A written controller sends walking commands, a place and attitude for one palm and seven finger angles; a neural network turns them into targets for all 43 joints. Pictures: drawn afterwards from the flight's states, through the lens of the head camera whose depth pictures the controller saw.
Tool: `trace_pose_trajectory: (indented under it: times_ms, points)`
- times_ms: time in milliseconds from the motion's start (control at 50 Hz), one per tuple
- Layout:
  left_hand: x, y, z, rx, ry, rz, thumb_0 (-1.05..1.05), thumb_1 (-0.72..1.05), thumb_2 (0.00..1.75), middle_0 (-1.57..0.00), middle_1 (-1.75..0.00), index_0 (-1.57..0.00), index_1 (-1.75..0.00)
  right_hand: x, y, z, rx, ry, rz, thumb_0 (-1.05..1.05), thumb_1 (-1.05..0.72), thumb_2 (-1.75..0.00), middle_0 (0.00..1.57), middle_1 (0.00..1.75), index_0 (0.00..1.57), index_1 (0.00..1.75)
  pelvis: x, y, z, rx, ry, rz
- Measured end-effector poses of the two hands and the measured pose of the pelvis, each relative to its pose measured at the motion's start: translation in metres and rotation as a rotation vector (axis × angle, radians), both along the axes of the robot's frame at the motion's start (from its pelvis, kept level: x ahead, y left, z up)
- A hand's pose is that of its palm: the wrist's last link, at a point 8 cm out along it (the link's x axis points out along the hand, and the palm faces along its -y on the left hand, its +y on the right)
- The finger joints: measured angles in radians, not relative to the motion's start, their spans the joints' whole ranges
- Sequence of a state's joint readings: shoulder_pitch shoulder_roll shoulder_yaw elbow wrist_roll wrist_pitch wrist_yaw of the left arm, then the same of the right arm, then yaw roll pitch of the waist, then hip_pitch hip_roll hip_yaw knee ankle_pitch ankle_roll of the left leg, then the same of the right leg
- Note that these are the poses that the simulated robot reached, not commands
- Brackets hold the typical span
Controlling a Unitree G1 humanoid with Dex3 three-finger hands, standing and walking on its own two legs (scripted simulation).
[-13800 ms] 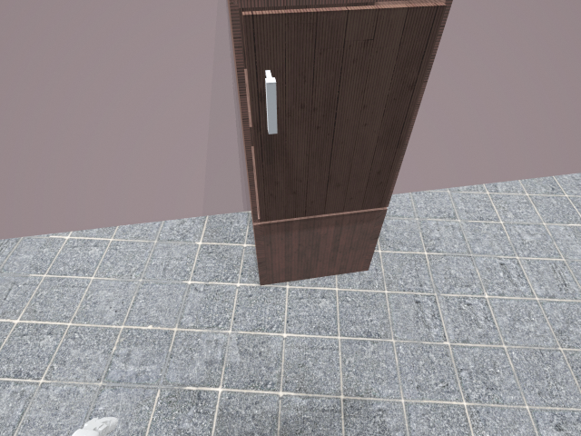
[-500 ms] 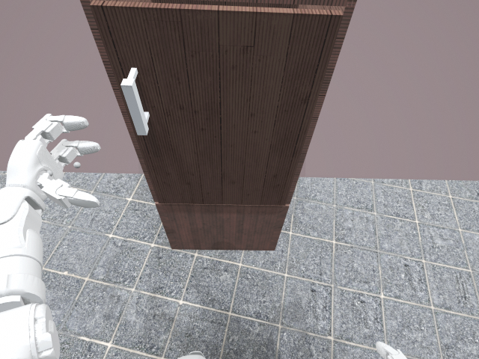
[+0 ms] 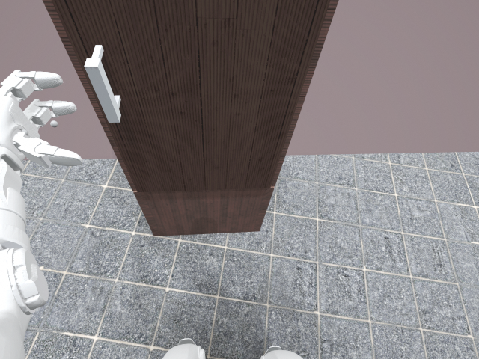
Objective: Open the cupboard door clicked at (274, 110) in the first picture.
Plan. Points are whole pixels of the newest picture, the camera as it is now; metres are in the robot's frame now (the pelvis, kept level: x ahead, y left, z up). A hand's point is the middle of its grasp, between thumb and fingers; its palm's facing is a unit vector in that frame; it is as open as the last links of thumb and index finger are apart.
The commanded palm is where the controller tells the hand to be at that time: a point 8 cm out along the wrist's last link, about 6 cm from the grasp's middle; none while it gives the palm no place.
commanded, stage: move the hooked fingers beside the handle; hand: left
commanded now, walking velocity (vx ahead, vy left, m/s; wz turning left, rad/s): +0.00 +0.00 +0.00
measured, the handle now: (106, 85) +0.56 +0.22 +0.10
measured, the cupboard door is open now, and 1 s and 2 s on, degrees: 0 0 0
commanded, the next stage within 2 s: slide the fingers in behind the handle in 1.14 s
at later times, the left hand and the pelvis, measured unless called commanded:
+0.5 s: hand (65, 99) +0.51 +0.28 +0.11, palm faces +0.04 -1.00 +0.00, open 14.0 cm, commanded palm +0.49 +0.32 +0.11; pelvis +0.01 +0.00 -0.01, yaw -1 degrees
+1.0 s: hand (64, 106) +0.50 +0.28 +0.10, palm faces +0.05 -1.00 +0.00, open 14.0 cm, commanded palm +0.49 +0.32 +0.10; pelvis +0.02 +0.00 -0.01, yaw -1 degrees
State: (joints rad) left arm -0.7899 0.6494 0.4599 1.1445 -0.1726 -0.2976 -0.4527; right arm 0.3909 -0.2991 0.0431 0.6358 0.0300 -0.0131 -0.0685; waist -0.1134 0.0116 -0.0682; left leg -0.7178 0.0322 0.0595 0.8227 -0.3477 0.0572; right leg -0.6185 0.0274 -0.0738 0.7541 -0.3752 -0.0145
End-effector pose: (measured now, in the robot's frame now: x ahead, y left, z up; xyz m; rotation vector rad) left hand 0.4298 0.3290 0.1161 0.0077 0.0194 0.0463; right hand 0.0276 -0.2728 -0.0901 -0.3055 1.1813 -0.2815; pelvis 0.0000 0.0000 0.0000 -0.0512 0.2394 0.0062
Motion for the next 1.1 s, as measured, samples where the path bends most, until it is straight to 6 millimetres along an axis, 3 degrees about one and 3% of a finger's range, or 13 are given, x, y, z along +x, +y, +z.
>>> trace_pose_trajectory:
  times_ms: [420,580,860,1100]
  points:
    - [0.052,0.0,0.004,-0.005,0.013,-0.002,-0.01,-0.5,0.3,-0.3,-1.2,-0.3,-1.2,-0.042,-0.004,-0.001,-0.026,0.168,-0.079,0.01,-0.91,-0.9,0.21,0.3,0.2,0.3,0.004,-0.003,-0.008,-0.015,0.081,-0.009]
    - [0.061,0.002,-0.01,-0.011,0.045,0.0,-0.01,-0.5,0.3,-0.3,-1.2,-0.3,-1.2,-0.048,0.0,0.0,-0.019,0.205,-0.102,0.01,-0.91,-0.9,0.21,0.3,0.2,0.3,0.009,-0.001,-0.009,-0.017,0.102,-0.021]
    - [0.054,0.005,-0.01,-0.011,0.019,-0.009,-0.01,-0.5,0.3,-0.3,-1.2,-0.3,-1.2,-0.024,0.007,-0.003,0.002,0.185,-0.085,0.01,-0.91,-0.9,0.21,0.3,0.2,0.3,0.019,0.003,-0.007,-0.022,0.092,-0.014]
    - [0.047,0.005,-0.01,-0.009,0.02,0.013,-0.01,-0.5,0.3,-0.3,-1.2,-0.3,-1.2,0.0,0.006,-0.005,0.0,0.104,-0.046,0.01,-0.91,-0.9,0.21,0.3,0.21,0.3,0.014,0.002,-0.009,-0.021,0.077,-0.006]
